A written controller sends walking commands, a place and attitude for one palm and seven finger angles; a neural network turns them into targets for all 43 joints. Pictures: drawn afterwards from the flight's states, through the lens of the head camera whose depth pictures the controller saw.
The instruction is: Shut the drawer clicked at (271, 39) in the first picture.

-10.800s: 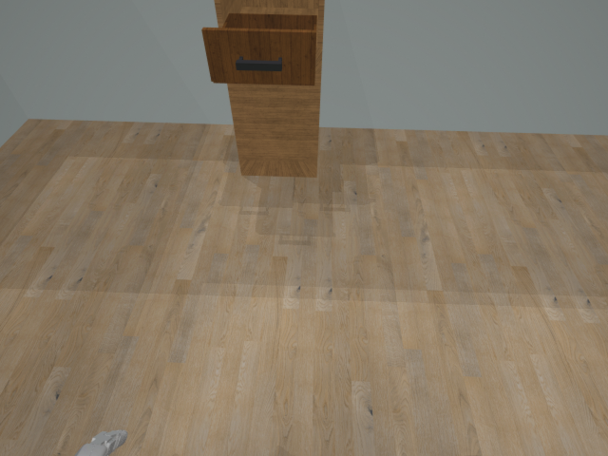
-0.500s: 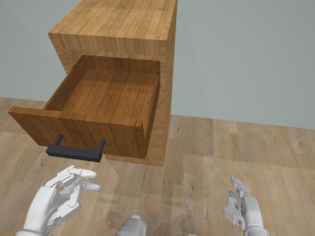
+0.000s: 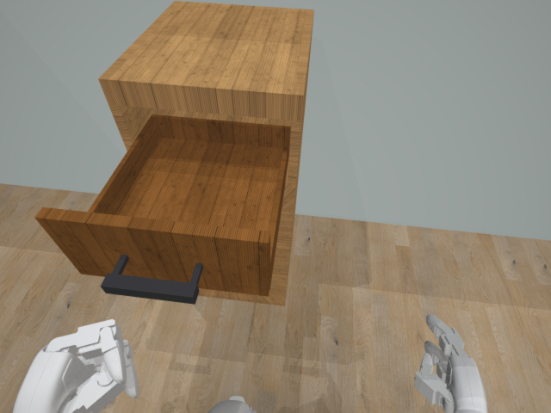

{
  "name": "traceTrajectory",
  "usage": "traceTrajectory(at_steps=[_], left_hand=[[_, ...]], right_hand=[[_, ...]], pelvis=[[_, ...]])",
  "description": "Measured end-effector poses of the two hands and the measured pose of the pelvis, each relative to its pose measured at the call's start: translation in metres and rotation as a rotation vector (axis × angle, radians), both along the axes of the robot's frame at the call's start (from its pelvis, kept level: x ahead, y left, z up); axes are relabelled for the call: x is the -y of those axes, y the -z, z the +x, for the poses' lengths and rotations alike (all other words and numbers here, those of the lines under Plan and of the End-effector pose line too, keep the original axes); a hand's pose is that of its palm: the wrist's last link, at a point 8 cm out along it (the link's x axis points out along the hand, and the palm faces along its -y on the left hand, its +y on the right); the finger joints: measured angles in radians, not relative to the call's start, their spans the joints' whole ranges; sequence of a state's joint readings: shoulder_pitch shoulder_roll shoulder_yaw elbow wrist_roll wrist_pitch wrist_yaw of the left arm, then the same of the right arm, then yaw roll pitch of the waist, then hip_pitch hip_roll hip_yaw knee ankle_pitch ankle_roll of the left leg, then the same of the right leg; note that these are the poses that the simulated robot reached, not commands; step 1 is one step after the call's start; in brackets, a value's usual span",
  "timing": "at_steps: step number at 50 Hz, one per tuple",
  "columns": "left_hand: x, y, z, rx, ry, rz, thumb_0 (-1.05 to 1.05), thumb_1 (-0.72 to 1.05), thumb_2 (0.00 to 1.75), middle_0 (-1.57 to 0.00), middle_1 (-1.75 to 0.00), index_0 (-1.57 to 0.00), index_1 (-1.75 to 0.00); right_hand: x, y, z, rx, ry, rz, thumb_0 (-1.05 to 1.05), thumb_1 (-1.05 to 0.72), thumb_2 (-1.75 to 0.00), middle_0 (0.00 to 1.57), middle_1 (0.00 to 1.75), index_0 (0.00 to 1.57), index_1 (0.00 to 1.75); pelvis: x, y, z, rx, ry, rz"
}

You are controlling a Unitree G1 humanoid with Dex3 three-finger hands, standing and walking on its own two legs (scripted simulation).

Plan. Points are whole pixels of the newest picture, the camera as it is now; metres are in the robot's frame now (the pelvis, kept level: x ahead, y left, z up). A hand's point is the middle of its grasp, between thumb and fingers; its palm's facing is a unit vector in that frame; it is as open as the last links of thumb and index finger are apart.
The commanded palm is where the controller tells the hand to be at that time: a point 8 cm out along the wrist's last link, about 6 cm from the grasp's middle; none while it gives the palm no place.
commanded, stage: raise the hand and make a fist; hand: left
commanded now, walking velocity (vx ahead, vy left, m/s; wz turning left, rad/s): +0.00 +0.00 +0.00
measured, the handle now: (155, 276) +0.31 +0.21 +0.02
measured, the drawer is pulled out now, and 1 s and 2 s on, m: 0.29 0.29 0.29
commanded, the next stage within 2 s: bring the fist close to the handle in 0.74 s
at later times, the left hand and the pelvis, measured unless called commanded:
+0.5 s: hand (111, 385) +0.14 +0.18 +0.11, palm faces -0.04 -1.00 -0.07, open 3.3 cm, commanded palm +0.09 +0.24 +0.12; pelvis -0.01 +0.01 +0.01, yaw +0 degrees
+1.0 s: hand (122, 373) +0.15 +0.18 +0.10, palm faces +0.01 -0.99 -0.10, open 3.3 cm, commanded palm +0.11 +0.24 +0.10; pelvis +0.01 -0.02 +0.01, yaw +1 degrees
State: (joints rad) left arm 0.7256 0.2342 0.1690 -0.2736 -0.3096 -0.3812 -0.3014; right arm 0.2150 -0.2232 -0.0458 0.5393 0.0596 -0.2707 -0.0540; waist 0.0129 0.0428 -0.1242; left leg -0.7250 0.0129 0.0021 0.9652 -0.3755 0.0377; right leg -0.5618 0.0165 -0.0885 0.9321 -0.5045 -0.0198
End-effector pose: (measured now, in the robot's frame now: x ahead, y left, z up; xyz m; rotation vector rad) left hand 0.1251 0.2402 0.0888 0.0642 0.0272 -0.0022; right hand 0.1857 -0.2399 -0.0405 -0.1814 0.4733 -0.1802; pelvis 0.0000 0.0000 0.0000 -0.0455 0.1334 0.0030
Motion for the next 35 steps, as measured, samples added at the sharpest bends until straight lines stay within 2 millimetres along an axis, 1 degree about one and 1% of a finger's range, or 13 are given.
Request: traceTrajectory(at_steps=[4,7,11,14,19,26,30,35], left_hand=[[0.003,-0.003,-0.004,-0.014,0.023,-0.008,0.02,0.9,0.9,-1.27,-1.46,-1.27,-1.46],[0.005,-0.007,-0.006,-0.022,0.034,-0.007,0.02,0.9,0.9,-1.32,-1.51,-1.32,-1.51],[0.0,-0.017,-0.009,-0.004,0.018,0.007,0.02,0.9,0.9,-1.36,-1.56,-1.36,-1.56],[-0.004,-0.023,-0.009,0.008,0.001,0.018,0.02,0.9,0.9,-1.38,-1.58,-1.38,-1.58],[-0.002,-0.029,-0.007,0.001,0.019,0.015,0.02,0.9,0.9,-1.39,-1.59,-1.4,-1.59],[0.005,-0.027,-0.007,-0.035,0.032,0.011,0.02,0.9,0.9,-1.4,-1.6,-1.4,-1.6],[0.007,-0.027,-0.009,-0.037,0.012,0.022,0.02,0.9,0.9,-1.4,-1.6,-1.4,-1.6],[0.013,-0.032,-0.006,-0.007,0.009,0.043,0.02,0.9,0.9,-1.4,-1.6,-1.4,-1.6]], right_hand=[[-0.026,-0.01,0.015,0.059,-0.059,0.033,0.01,-0.9,-0.9,0.2,0.3,0.2,0.3],[-0.042,-0.016,0.021,0.085,-0.094,0.053,0.01,-0.9,-0.9,0.2,0.3,0.21,0.3],[-0.057,-0.02,0.02,0.09,-0.123,0.07,0.01,-0.9,-0.9,0.2,0.3,0.21,0.3],[-0.061,-0.019,0.016,0.077,-0.134,0.072,0.01,-0.9,-0.9,0.2,0.3,0.21,0.3],[-0.056,-0.015,0.003,0.052,-0.124,0.066,0.01,-0.9,-0.9,0.2,0.3,0.21,0.3],[-0.035,-0.014,-0.013,0.029,-0.066,0.046,0.01,-0.9,-0.9,0.2,0.3,0.21,0.3],[-0.025,-0.012,-0.018,0.024,-0.052,0.034,0.01,-0.9,-0.9,0.2,0.3,0.21,0.3],[-0.016,-0.008,-0.018,0.021,-0.048,0.035,0.01,-0.9,-0.9,0.2,0.3,0.21,0.3]], pelvis=[[-0.007,-0.001,-0.002,0.014,-0.005,-0.007],[-0.01,-0.003,-0.003,0.026,-0.007,-0.009],[-0.013,-0.005,-0.005,0.041,-0.008,-0.01],[-0.014,-0.006,-0.006,0.052,-0.012,-0.012],[-0.016,-0.009,-0.006,0.063,-0.011,-0.012],[-0.012,-0.012,-0.006,0.071,-0.002,-0.004],[-0.009,-0.011,-0.006,0.072,-0.003,-0.001],[-0.002,-0.01,-0.006,0.068,-0.006,0.002]])
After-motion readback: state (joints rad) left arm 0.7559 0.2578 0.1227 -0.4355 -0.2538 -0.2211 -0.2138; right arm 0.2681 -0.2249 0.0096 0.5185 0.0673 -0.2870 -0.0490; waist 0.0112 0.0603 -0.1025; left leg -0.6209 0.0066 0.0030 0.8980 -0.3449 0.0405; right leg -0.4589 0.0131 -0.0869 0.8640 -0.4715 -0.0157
